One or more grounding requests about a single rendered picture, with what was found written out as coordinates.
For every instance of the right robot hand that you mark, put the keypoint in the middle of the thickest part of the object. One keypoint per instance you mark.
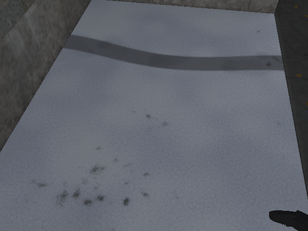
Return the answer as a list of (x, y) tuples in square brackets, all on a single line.
[(298, 220)]

